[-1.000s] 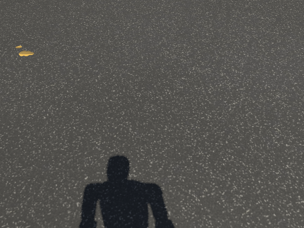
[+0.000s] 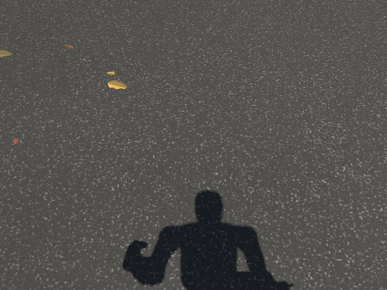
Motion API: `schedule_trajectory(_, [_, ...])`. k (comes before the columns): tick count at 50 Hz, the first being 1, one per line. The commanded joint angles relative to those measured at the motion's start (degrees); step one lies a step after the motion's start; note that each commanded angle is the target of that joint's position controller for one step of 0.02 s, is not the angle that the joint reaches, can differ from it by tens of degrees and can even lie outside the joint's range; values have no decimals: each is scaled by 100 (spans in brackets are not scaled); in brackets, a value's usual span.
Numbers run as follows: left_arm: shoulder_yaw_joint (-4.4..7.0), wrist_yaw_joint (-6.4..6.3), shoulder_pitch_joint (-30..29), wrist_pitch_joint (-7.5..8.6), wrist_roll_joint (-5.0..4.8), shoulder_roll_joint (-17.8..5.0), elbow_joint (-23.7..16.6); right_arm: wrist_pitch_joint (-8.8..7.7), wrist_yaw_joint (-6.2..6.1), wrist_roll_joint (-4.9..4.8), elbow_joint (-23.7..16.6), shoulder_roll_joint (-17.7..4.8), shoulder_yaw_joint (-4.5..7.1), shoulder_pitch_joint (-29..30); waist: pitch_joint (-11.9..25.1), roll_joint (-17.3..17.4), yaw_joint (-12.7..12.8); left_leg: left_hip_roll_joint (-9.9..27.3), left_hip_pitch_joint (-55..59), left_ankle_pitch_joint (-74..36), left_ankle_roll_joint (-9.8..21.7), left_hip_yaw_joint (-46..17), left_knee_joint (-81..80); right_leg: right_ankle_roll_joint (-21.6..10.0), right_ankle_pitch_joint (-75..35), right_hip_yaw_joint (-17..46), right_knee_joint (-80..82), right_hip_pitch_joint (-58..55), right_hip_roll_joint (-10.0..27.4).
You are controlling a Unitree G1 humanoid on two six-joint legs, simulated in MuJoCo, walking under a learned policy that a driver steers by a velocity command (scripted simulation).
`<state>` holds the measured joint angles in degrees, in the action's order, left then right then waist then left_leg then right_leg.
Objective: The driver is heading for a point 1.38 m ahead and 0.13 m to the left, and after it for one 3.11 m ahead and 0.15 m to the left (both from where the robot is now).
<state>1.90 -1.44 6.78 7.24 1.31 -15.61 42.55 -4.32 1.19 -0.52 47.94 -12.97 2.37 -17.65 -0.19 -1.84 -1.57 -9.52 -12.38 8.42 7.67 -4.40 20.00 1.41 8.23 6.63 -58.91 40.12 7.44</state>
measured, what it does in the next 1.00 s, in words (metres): walks ahead, turning left: right foot, then left foot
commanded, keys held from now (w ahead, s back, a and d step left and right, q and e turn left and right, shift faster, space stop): w+q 0.44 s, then w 0.56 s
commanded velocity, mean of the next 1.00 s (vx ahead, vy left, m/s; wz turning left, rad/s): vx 0.50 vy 0.00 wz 0.38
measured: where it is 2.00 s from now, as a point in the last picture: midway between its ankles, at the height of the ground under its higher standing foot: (128, 175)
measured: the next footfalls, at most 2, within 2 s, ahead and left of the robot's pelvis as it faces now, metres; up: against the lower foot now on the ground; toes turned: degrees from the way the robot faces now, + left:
right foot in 0.24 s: +0.31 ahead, -0.14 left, +0.00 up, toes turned +13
left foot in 0.76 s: +0.49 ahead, +0.19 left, +0.00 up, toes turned +23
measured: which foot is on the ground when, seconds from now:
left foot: down 0.00-0.24, up 0.26-0.74, down 0.76-1.00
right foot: up 0.00-0.22, down 0.24-0.78, up 0.80-1.00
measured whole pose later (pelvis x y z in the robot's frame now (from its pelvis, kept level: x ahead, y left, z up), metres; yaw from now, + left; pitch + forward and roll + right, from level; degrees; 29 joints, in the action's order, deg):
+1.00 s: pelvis +0.48 +0.10 +0.00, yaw +22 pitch +2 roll +1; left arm 2.9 0.2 11.0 4.2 -0.4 -17.2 45.0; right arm -4.9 1.7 0.0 44.1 -14.5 3.2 -19.2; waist 0.1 -3.0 -1.6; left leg -3.5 -10.2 9.6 4.2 2.5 17.9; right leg 0.4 11.4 1.8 -60.3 37.6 7.5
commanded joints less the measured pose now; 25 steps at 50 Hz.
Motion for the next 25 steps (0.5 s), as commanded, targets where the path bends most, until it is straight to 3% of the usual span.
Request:
schedule_trajectory(1, [56, -73, -162, -40, 5, -232, -401, -63, -140, -60, -455, -916, 228, 18, -40, 463, 17, 1175, -783, -743, 739, -1113, -730, 158, -970, -377, 1321, -618, -341])
schedule_trajectory(3, [32, -43, -596, -19, -70, -203, -550, -26, -163, -101, -452, -949, 244, -182, 10, 606, -187, 1190, -458, -378, 614, -1280, -594, 170, -1208, -352, 2166, -694, -529])
schedule_trajectory(7, [88, 105, -995, 105, -155, -433, -777, 49, -191, -129, -451, -943, 249, -410, 112, 697, -322, 1477, 313, -119, 552, -1943, -72, 73, -965, -175, 2961, -847, -713])
schedule_trajectory(9, [156, 165, -859, 178, -169, -582, -792, 95, -220, -99, -506, -975, 261, -327, 153, 846, -171, 1591, 514, -297, 488, -2260, 261, -79, -487, -157, 3187, -1236, -790])
schedule_trajectory(11, [280, 135, 36, 233, -142, -778, -592, 121, -218, -68, -624, -830, 208, -98, 515, 936, 323, 1304, 325, -808, 264, -2181, 1011, -394, -399, -239, 3571, -2588, -719])
schedule_trajectory(12, [372, 83, 948, 241, -58, -1081, -496, 83, -179, 1, -749, -513, 88, 20, 1245, 509, 742, 991, -355, -499, 33, -1698, 2476, -808, -268, 491, 3443, -4096, 154])
schedule_trajectory(13, [497, 61, 1672, 151, 34, -1513, -358, 8, -165, -132, -889, -238, -3, -664, 2012, -1216, 575, 150, -2371, 1568, -392, -762, 4226, -1745, 671, 2827, 3712, -6122, 1442])
schedule_trajectory(14, [436, 88, 1655, 103, -87, -1106, -364, -20, -163, -199, -850, -709, 53, -837, 1870, -1477, 546, 581, -3314, 2416, -468, -758, 5241, -1841, 1825, 4000, 4036, -6134, 1857])
schedule_trajectory(15, [330, 72, 1394, 59, -126, -674, -450, 26, -156, -203, -841, -1092, 155, -393, 1044, -719, 654, 836, -3595, 1897, -533, -757, 5632, -1571, 1943, 3197, 4134, -5429, 1632])
schedule_trajectory(16, [285, 73, 1116, 6, -116, -578, -490, 71, -161, -129, -910, -1066, 169, -40, 521, -182, 587, 1036, -3465, 1420, -590, -529, 5639, -1342, 1280, 2303, 4219, -4681, 1337])
schedule_trajectory(17, [255, 91, 904, -21, -100, -516, -455, 75, -150, -68, -990, -958, 180, 159, 163, -37, 463, 1179, -3335, 1096, -616, -479, 5384, -1242, 649, 1738, 4399, -4070, 1050])
schedule_trajectory(18, [218, 108, 784, -17, -67, -433, -426, 103, -128, -73, -1019, -861, 200, 170, 22, -153, 319, 1340, -3101, 921, -614, -430, 5192, -1141, 234, 1235, 4557, -3663, 822])
schedule_trajectory(20, [233, 166, 744, 20, -95, -421, -330, 180, -94, -118, -1049, -616, 169, 67, -19, -382, 217, 1434, -2855, 729, -653, -199, 5058, -1159, -300, 548, 4806, -3271, 603])
schedule_trajectory(25, [331, 199, 1029, 42, -94, -681, 10, 190, -90, -53, -1269, -438, 117, 545, -44, -186, 263, 1478, -3121, -103, -736, -258, 3901, -1331, -1448, -216, 4963, -3446, 630])
Keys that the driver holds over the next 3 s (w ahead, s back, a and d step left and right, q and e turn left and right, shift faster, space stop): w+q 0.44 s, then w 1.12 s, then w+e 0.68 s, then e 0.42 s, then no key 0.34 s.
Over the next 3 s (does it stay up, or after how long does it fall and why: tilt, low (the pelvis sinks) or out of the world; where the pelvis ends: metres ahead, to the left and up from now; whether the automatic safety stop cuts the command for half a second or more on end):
stays up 1.31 0.27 -0.01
